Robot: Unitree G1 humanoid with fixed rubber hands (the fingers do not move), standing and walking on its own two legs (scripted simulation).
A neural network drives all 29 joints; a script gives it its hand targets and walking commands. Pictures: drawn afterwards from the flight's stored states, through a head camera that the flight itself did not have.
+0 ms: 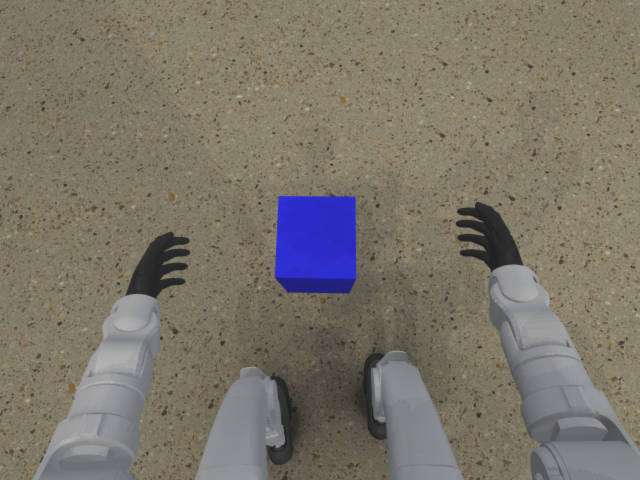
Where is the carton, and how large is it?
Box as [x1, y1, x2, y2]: [275, 196, 355, 292]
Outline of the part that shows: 279,196 275,278 289,292 349,292 355,279 355,197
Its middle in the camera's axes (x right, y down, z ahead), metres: +0.00 +0.04 +0.96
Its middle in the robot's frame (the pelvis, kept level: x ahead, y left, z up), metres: +0.49 +0.03 -0.55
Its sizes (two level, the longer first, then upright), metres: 0.183 0.171 0.275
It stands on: the floor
